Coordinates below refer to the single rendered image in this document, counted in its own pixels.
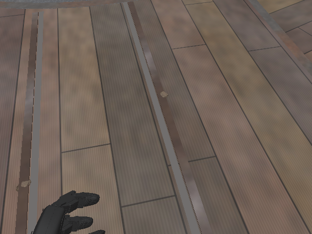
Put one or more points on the left robot hand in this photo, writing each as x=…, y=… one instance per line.
x=55, y=218

